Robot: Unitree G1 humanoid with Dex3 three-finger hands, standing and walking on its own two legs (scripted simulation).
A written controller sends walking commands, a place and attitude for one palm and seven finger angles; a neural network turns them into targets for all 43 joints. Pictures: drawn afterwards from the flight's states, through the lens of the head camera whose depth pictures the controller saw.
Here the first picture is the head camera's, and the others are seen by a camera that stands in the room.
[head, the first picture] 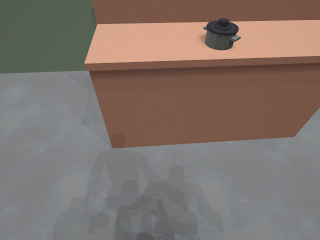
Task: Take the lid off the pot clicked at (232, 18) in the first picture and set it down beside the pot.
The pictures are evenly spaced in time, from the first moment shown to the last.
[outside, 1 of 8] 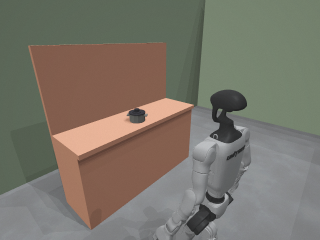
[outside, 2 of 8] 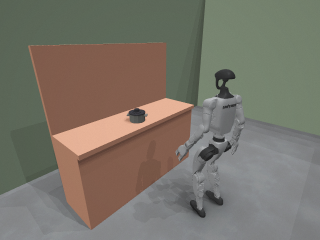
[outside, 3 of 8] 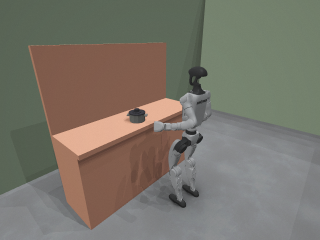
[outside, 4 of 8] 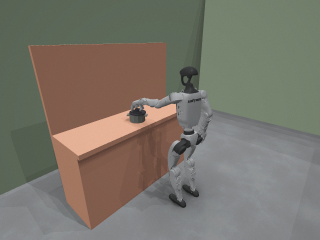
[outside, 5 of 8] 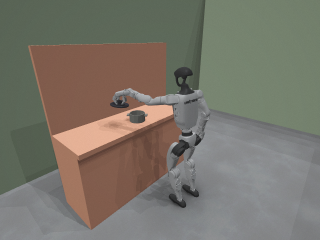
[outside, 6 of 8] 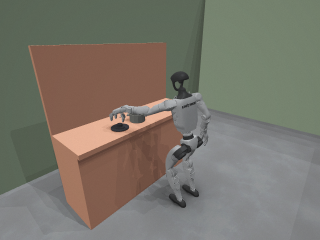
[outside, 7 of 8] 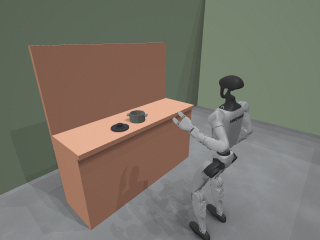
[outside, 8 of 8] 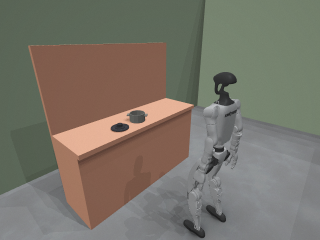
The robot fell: no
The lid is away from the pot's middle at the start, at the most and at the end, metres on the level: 0.00 0.25 0.23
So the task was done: yes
